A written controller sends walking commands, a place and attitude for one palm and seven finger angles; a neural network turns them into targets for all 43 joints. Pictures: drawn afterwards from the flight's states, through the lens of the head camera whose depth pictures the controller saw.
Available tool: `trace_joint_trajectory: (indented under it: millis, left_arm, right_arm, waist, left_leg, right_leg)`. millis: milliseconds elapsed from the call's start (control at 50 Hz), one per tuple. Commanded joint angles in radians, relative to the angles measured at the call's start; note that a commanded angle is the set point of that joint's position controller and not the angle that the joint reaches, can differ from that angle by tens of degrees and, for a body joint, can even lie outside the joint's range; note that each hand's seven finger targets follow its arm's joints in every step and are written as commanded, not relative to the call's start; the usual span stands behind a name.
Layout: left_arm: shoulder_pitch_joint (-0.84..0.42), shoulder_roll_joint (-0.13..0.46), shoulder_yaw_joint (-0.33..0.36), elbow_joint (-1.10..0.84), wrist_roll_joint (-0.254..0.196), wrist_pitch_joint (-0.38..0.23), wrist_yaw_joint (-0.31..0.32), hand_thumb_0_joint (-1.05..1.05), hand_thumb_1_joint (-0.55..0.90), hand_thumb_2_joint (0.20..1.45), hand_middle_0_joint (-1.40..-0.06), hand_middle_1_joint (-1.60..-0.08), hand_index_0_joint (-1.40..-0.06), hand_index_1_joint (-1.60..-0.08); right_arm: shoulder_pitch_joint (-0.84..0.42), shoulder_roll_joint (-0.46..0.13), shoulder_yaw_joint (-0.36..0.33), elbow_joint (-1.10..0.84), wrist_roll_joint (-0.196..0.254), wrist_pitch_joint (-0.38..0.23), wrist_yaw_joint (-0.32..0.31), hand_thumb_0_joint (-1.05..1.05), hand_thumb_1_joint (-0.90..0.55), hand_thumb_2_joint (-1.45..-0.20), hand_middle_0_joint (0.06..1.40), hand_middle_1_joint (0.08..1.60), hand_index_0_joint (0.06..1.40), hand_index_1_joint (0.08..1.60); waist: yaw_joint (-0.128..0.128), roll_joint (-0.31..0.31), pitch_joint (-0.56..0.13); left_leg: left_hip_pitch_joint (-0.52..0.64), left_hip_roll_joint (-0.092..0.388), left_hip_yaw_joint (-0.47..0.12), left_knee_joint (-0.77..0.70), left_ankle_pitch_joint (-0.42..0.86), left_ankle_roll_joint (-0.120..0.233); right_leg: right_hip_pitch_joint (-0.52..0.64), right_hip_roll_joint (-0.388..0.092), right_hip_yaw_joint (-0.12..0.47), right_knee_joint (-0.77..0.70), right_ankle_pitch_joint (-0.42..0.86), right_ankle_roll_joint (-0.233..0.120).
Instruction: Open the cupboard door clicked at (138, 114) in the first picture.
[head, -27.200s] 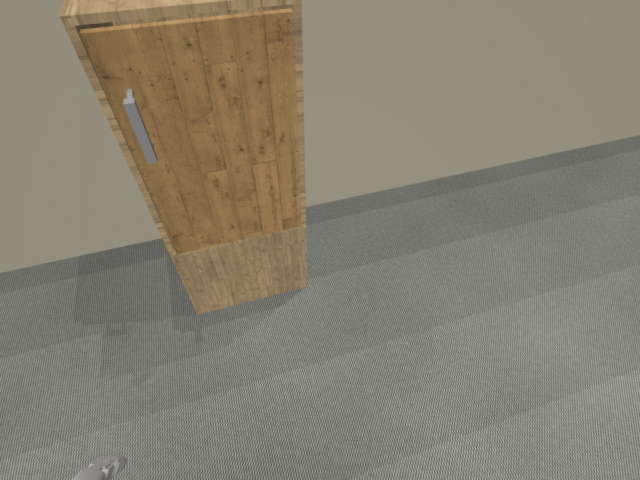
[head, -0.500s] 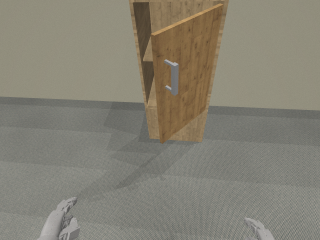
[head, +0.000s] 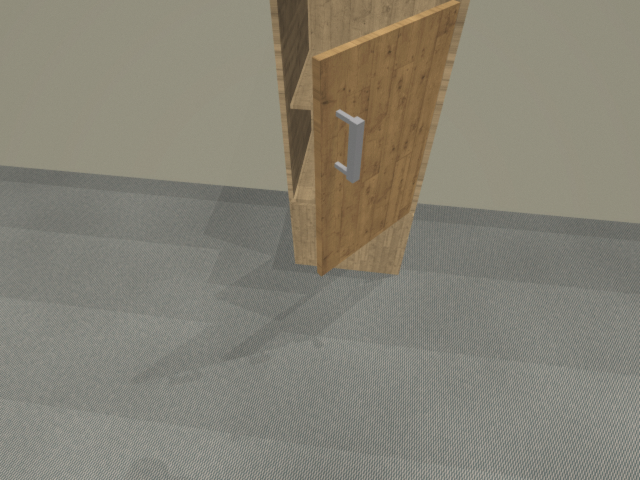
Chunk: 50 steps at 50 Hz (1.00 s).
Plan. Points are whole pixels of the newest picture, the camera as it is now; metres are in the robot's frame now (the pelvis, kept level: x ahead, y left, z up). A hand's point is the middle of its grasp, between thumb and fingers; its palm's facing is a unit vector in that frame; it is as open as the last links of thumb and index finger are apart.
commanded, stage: let the arm hang, fingers relaxed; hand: left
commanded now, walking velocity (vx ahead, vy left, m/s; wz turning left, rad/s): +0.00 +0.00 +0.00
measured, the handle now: (347, 147) +0.67 -0.01 +0.02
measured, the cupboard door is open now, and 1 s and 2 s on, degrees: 49 49 49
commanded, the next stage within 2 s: look to check the result in 0.42 s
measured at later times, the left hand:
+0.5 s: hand out of the picture +0.09 +0.21 -0.16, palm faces -0.03 -0.96 -0.29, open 7.4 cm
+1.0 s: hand out of the picture +0.08 +0.22 -0.16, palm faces -0.03 -0.95 -0.32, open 7.4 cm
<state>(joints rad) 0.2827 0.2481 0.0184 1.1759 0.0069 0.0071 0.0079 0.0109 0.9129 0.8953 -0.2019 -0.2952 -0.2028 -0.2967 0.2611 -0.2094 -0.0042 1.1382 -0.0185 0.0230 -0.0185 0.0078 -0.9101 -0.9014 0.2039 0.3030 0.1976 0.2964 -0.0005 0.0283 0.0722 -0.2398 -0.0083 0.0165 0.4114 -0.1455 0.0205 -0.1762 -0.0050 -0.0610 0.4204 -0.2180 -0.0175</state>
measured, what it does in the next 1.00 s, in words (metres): stands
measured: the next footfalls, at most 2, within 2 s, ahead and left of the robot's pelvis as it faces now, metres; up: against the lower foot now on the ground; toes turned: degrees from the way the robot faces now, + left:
left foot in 1.98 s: +0.13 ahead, +0.12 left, +0.00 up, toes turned -27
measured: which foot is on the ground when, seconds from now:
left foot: down 0.00-1.00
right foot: down 0.00-1.00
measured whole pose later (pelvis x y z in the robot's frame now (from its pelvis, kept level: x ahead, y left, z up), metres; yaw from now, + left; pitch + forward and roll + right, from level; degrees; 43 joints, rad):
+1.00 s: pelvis +0.03 -0.01 +0.01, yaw -1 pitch -1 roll +0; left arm 0.14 0.29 0.01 1.16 0.00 -0.02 0.00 0.01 0.91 0.90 -0.20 -0.30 -0.20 -0.30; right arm 0.12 -0.29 0.00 1.13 -0.02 0.00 -0.01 0.01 -0.91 -0.90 0.20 0.30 0.20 0.30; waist -0.01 0.02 0.07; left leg -0.15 0.01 0.03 0.31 -0.14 0.00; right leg -0.08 0.01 -0.05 0.31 -0.21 -0.03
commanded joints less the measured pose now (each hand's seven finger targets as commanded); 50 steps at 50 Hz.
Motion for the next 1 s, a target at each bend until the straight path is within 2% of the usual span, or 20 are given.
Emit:
trace_joint_trajectory:
  millis: [0, 40, 80, 260, 340, 360, 380, 540, 640, 720, 980]
  left_arm:
    - [-0.017, 0.14, 0.021, -0.055, 0.004, -0.018, 0.012, 0.0, 0.9, 0.9, -0.2, -0.3, -0.2, -0.3]
    - [-0.033, 0.148, 0.022, -0.06, 0.004, -0.019, 0.013, 0.0, 0.9, 0.9, -0.2, -0.3, -0.2, -0.3]
    - [-0.043, 0.162, 0.026, -0.07, 0.005, -0.023, 0.013, 0.0, 0.9, 0.9, -0.2, -0.3, -0.2, -0.3]
    - [-0.122, 0.184, 0.029, -0.089, 0.005, -0.033, 0.011, 0.0, 0.9, 0.9, -0.2, -0.3, -0.2, -0.3]
    - [-0.14, 0.196, 0.029, -0.093, 0.004, -0.038, 0.011, 0.0, 0.9, 0.9, -0.2, -0.3, -0.2, -0.3]
    - [-0.142, 0.196, 0.028, -0.093, 0.004, -0.038, 0.01, 0.0, 0.9, 0.9, -0.2, -0.3, -0.2, -0.3]
    - [-0.14, 0.201, 0.03, -0.094, 0.005, -0.039, 0.011, 0.0, 0.9, 0.9, -0.2, -0.3, -0.2, -0.3]
    - [-0.156, 0.215, 0.025, -0.085, 0.002, -0.041, 0.01, 0.0, 0.9, 0.9, -0.2, -0.3, -0.2, -0.3]
    - [-0.156, 0.222, 0.023, -0.077, 0.002, -0.041, 0.009, 0.0, 0.9, 0.9, -0.2, -0.3, -0.2, -0.3]
    - [-0.15, 0.226, 0.023, -0.071, 0.001, -0.043, 0.011, 0.0, 0.9, 0.9, -0.2, -0.3, -0.2, -0.3]
    - [-0.149, 0.234, 0.023, -0.071, 0.002, -0.046, 0.014, 0.0, 0.9, 0.9, -0.2, -0.3, -0.2, -0.3]
  right_arm:
    - [0.002, -0.152, -0.033, -0.038, -0.002, -0.024, -0.007, 0.0, -0.9, -0.9, 0.2, 0.3, 0.2, 0.3]
    - [-0.004, -0.155, -0.033, -0.036, -0.002, -0.024, -0.006, 0.0, -0.9, -0.9, 0.2, 0.3, 0.2, 0.3]
    - [-0.009, -0.164, -0.035, -0.039, -0.002, -0.027, -0.003, 0.0, -0.9, -0.9, 0.2, 0.3, 0.2, 0.3]
    - [-0.07, -0.191, -0.034, -0.04, -0.004, -0.038, 0.0, 0.0, -0.9, -0.9, 0.2, 0.3, 0.2, 0.3]
    - [-0.091, -0.207, -0.033, -0.043, -0.004, -0.041, 0.0, 0.0, -0.9, -0.9, 0.2, 0.3, 0.2, 0.3]
    - [-0.096, -0.209, -0.033, -0.044, -0.003, -0.041, 0.001, 0.0, -0.9, -0.9, 0.2, 0.3, 0.2, 0.3]
    - [-0.1, -0.212, -0.033, -0.047, -0.002, -0.04, 0.0, 0.0, -0.9, -0.9, 0.2, 0.3, 0.2, 0.3]
    - [-0.12, -0.238, -0.031, -0.048, -0.002, -0.04, 0.0, 0.0, -0.9, -0.9, 0.2, 0.3, 0.2, 0.3]
    - [-0.127, -0.246, -0.03, -0.046, 0.0, -0.037, 0.0, 0.0, -0.9, -0.9, 0.2, 0.3, 0.2, 0.3]
    - [-0.131, -0.252, -0.031, -0.047, 0.001, -0.039, -0.001, 0.0, -0.9, -0.9, 0.2, 0.3, 0.2, 0.3]
    - [-0.142, -0.26, -0.032, -0.048, 0.004, -0.038, -0.001, 0.0, -0.9, -0.9, 0.2, 0.3, 0.2, 0.3]
  waist:
    - [-0.002, -0.036, -0.002]
    - [-0.004, -0.042, 0.013]
    - [-0.002, -0.036, -0.012]
    - [-0.003, -0.019, -0.026]
    - [-0.004, -0.015, -0.052]
    - [-0.004, -0.001, -0.054]
    - [-0.002, -0.02, -0.05]
    - [-0.009, -0.011, -0.079]
    - [-0.01, -0.02, -0.073]
    - [-0.01, -0.021, -0.096]
    - [-0.008, -0.031, -0.081]
  left_leg:
    - [0.017, 0.105, -0.123, -0.112, -0.118, 0.024]
    - [0.016, 0.103, -0.12, -0.113, -0.109, 0.022]
    - [0.034, 0.099, -0.112, -0.102, -0.082, 0.021]
    - [0.056, 0.111, -0.117, -0.12, 0.017, 0.013]
    - [0.081, 0.115, -0.112, -0.119, 0.063, 0.009]
    - [0.086, 0.114, -0.111, -0.121, 0.064, 0.008]
    - [0.088, 0.114, -0.111, -0.12, 0.061, 0.01]
    - [0.127, 0.12, -0.106, -0.124, 0.086, 0.005]
    - [0.137, 0.124, -0.105, -0.13, 0.079, 0.004]
    - [0.159, 0.127, -0.101, -0.123, 0.118, 0.005]
    - [0.168, 0.129, -0.096, -0.128, 0.13, 0.004]
  right_leg:
    - [-0.06, -0.1, 0.113, -0.118, -0.118, -0.049]
    - [-0.066, -0.103, 0.121, -0.126, -0.121, -0.048]
    - [-0.055, -0.107, 0.126, -0.13, -0.113, -0.049]
    - [-0.009, -0.113, 0.129, -0.135, -0.005, -0.041]
    - [0.015, -0.118, 0.128, -0.14, 0.044, -0.039]
    - [0.015, -0.119, 0.13, -0.144, 0.047, -0.039]
    - [0.012, -0.115, 0.13, -0.15, 0.042, -0.038]
    - [0.032, -0.121, 0.137, -0.166, 0.08, -0.037]
    - [0.03, -0.122, 0.136, -0.175, 0.076, -0.035]
    - [0.044, -0.124, 0.135, -0.168, 0.133, -0.035]
    - [0.048, -0.123, 0.136, -0.175, 0.168, -0.032]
